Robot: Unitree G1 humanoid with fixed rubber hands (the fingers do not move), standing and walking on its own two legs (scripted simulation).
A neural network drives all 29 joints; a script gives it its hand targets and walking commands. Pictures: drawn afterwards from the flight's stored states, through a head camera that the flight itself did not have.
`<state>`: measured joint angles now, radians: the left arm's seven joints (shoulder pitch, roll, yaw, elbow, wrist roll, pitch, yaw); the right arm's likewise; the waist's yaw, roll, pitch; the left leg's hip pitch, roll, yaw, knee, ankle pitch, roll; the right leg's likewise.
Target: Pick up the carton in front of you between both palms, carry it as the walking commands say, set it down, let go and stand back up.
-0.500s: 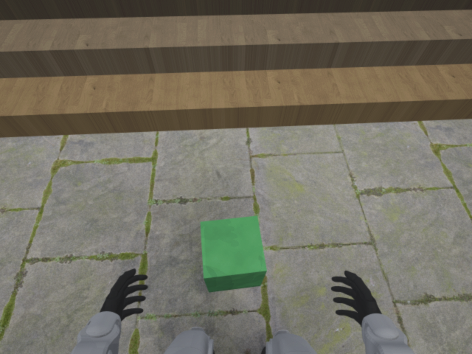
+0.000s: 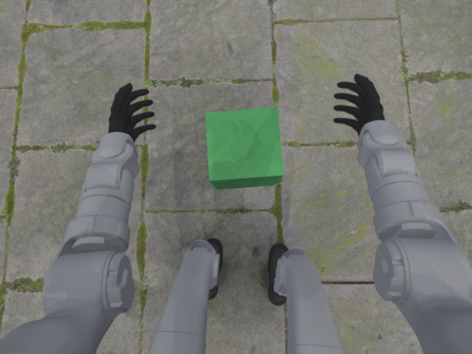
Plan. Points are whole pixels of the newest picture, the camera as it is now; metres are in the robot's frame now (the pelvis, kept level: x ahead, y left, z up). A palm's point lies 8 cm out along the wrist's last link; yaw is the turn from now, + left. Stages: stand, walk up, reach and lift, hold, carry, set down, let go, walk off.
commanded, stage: reach and lift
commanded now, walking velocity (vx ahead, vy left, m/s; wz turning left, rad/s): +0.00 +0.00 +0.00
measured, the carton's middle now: (243, 153) +0.51 +0.04 -0.54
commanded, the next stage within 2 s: none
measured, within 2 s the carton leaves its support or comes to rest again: leaves its support in 1.96 s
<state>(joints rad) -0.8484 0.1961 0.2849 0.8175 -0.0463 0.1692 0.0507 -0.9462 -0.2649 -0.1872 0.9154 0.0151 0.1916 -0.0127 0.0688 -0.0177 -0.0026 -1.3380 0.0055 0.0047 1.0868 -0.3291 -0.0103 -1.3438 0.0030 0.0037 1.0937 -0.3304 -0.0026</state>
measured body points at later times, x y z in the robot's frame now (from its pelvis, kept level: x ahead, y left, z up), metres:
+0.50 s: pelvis +0.02 +0.00 -0.07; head +0.35 +0.00 +0.24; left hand +0.50 +0.23 -0.21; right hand +0.56 -0.15 -0.22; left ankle +0.08 +0.12 -0.63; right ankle +0.08 -0.12 -0.63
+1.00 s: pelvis -0.04 +0.00 -0.27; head +0.33 +0.01 -0.02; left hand +0.50 +0.22 -0.44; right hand +0.55 -0.15 -0.44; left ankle +0.08 +0.12 -0.63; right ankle +0.08 -0.12 -0.63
